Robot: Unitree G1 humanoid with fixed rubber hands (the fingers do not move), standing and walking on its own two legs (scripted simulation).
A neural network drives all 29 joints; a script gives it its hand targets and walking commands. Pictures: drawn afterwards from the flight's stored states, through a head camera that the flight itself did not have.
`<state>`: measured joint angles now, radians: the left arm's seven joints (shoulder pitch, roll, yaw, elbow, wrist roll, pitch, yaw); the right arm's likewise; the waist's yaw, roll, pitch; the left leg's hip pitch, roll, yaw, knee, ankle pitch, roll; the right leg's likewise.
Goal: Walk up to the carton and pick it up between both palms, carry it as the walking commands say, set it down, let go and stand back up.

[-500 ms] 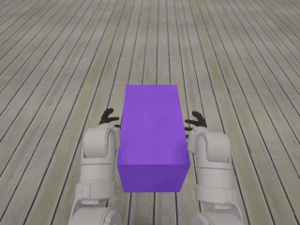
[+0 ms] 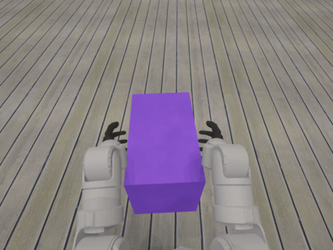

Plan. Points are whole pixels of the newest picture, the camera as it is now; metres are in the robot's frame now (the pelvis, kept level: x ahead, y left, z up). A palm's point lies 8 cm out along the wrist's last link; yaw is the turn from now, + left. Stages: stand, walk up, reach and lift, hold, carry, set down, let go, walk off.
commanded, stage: carry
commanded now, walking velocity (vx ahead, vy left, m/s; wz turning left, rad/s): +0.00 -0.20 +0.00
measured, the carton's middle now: (163, 150) +0.36 +0.02 +0.00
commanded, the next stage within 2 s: none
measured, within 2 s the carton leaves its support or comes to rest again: neither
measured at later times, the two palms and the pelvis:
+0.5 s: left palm (179, 187) +0.23 -0.01 +0.06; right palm (293, 190) +0.24 -0.25 +0.07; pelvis -0.08 -0.15 -0.01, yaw +4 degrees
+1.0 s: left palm (269, 234) +0.15 -0.17 +0.08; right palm out of the picture +0.15 -0.41 +0.08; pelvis -0.16 -0.30 -0.01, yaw +4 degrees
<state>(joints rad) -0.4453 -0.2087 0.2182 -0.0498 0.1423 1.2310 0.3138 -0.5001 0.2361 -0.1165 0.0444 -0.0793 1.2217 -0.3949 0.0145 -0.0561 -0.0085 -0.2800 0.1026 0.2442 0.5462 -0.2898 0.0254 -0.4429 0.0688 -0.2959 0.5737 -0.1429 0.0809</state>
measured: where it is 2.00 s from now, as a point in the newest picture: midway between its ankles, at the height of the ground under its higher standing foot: outside the picture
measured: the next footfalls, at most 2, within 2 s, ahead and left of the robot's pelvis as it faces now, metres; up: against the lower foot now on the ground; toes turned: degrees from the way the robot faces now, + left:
right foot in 0.22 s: +0.03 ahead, -0.24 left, +0.00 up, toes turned -3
left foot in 0.46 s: -0.03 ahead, -0.05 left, +0.00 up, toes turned +13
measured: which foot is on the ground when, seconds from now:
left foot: down 0.00-0.24, up 0.26-0.44, down 0.46-0.74, up 0.76-0.98, down 1.00-1.00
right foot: up 0.00-0.20, down 0.22-0.48, up 0.50-0.70, down 0.72-1.00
